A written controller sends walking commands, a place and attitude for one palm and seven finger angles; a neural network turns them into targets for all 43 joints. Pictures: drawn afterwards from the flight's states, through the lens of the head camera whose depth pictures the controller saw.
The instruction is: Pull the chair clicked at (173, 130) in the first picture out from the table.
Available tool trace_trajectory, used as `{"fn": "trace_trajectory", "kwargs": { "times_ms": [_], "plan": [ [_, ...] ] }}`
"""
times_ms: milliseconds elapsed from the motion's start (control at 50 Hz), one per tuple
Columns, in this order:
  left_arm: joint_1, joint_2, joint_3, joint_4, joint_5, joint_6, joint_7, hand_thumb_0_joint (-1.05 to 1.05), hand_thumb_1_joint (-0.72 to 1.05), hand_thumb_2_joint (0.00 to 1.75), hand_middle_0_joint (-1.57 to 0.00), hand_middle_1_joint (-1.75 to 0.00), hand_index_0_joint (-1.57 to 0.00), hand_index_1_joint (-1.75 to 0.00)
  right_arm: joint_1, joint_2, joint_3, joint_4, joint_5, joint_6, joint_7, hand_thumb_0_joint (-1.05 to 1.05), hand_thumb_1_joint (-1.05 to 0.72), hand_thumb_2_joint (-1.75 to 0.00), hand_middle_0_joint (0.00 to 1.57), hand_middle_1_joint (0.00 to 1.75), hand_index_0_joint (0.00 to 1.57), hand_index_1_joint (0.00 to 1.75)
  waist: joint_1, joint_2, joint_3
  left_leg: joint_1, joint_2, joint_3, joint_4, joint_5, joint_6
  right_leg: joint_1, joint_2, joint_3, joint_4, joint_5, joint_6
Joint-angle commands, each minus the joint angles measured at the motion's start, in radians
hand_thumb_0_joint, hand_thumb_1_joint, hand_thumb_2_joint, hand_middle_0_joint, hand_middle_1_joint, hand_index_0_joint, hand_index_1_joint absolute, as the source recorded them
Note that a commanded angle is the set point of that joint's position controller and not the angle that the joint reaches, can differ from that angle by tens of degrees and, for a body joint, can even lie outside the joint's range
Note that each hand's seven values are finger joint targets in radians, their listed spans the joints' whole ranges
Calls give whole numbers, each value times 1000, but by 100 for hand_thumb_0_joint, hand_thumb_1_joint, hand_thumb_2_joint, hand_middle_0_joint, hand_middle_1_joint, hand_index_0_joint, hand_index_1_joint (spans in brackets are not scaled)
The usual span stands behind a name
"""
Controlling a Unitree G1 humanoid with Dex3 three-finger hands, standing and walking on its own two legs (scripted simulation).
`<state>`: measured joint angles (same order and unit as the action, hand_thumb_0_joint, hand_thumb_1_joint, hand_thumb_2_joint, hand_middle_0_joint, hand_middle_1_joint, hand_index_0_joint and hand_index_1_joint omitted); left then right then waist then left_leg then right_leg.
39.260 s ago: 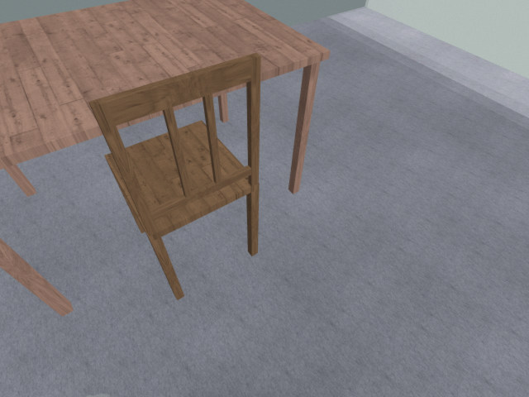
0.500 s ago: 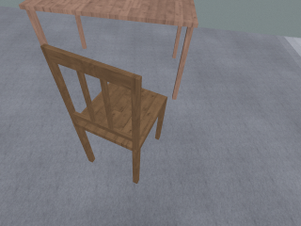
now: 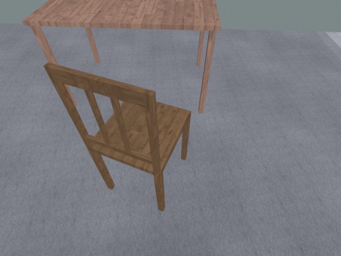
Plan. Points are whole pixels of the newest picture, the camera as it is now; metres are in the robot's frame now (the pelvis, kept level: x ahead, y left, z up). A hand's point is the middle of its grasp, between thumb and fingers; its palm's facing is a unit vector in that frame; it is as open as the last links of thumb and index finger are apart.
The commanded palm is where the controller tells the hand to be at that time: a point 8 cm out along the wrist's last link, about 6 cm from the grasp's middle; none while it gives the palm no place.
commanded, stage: let the arm hang, fingers relaxed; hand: left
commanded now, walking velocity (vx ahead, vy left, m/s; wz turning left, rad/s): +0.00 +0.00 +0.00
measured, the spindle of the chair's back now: (99, 119) +0.57 +0.30 -0.09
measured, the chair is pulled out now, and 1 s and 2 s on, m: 0.60 0.60 0.60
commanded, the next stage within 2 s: look to check the result in 0.28 s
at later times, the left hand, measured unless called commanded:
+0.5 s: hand out of the picture -0.01 +0.15 -0.17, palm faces +0.04 -0.99 -0.16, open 7.4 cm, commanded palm none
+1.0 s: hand out of the picture +0.00 +0.15 -0.17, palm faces +0.04 -0.99 -0.16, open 7.4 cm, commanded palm none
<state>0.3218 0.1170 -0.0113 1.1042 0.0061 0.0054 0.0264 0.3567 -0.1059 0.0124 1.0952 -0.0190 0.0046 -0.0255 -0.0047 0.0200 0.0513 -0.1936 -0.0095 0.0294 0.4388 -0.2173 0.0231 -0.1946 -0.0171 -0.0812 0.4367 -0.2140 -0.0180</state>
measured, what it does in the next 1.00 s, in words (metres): stands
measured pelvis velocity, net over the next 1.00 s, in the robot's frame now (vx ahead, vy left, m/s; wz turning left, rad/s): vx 0.01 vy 0.00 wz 0.00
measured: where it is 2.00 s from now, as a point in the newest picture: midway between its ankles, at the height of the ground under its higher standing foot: outside the picture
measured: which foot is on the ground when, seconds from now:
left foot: down 0.00-1.00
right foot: down 0.00-1.00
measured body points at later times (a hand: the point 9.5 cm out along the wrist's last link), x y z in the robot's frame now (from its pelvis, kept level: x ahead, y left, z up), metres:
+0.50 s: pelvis +0.01 +0.00 +0.00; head +0.03 -0.01 +0.45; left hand -0.01 +0.20 -0.16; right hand -0.02 -0.21 -0.16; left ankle +0.01 +0.11 -0.74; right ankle +0.02 -0.11 -0.74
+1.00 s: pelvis +0.01 +0.00 +0.00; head +0.03 -0.01 +0.45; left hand +0.00 +0.20 -0.16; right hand -0.01 -0.20 -0.16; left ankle +0.01 +0.11 -0.74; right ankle +0.02 -0.11 -0.74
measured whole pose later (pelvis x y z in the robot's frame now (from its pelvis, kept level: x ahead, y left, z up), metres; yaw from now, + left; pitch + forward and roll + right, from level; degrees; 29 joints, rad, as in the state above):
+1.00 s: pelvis +0.01 +0.00 +0.00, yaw +0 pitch -2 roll +0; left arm 0.31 0.11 0.00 1.11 0.00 0.00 0.03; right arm 0.33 -0.11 0.00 1.11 -0.02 -0.01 -0.04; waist 0.00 0.01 0.06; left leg -0.16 -0.01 0.03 0.42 -0.23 0.02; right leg -0.16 -0.01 -0.08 0.41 -0.22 -0.02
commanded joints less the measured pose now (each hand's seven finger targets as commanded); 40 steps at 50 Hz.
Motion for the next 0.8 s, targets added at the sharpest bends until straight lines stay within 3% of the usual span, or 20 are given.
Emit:
{"fn": "trace_trajectory", "kwargs": {
  "times_ms": [0,60,200,460,520,540,780],
  "plan": [
    [91,95,22,-21,5,-11,12,0,90,90,-20,-30,-20,-30,88,-78,-19,-16,2,-13,-9,0,-90,-90,20,30,20,30,4,-35,64,-67,86,-100,-97,4,27,-20,-90,109,-107,-27,-41],
    [85,90,23,-21,5,-11,13,0,90,90,-20,-30,-20,-30,91,-69,-20,-13,1,-13,-11,0,-90,-90,20,30,20,30,3,7,81,-77,87,-100,-99,4,25,-25,-85,111,-104,-27,-41],
    [88,80,27,-27,6,-13,12,0,90,90,-20,-30,-20,-30,91,-68,-24,-17,1,-16,-12,0,-90,-90,20,30,20,30,1,-26,47,-56,89,-100,-97,8,27,-11,-85,111,-102,-12,-40],
    [87,78,24,-21,4,-16,12,0,90,90,-20,-30,-20,-30,77,-76,-20,-5,5,-22,-16,0,-90,-90,20,30,20,30,1,3,27,-8,97,-95,-93,104,27,8,-89,108,-97,65,-38],
    [81,78,23,-17,4,-16,13,0,90,90,-20,-30,-20,-30,72,-77,-21,-6,7,-20,-16,0,-90,-90,20,30,20,30,2,-29,55,-12,97,-94,-92,101,26,-2,-89,103,-106,63,-38],
    [82,77,22,-18,4,-15,13,0,90,90,-20,-30,-20,-30,70,-80,-21,-4,5,-19,-16,0,-90,-90,20,30,20,30,0,-14,64,-16,96,-93,-96,89,25,-7,-89,105,-109,47,-36],
    [80,82,23,-17,3,-16,12,0,90,90,-20,-30,-20,-30,67,-81,-21,1,6,-19,-15,0,-90,-90,20,30,20,30,2,-26,49,-9,93,-94,-95,85,22,8,-92,107,-116,41,-36]
  ]
}}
